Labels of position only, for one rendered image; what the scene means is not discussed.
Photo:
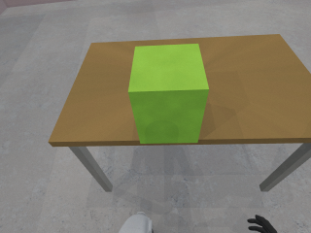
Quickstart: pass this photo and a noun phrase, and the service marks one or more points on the robot left shin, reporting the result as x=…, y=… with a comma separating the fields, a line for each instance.
x=141, y=213

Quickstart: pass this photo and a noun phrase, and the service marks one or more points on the left robot thigh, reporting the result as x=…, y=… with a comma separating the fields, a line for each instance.
x=137, y=224

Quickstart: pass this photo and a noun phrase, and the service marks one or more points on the carton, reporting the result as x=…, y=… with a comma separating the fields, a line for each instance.
x=168, y=92

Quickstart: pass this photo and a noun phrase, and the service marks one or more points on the right robot hand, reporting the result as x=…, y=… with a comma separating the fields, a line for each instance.
x=261, y=221

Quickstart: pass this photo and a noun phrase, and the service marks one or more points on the table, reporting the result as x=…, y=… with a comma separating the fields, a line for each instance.
x=259, y=93

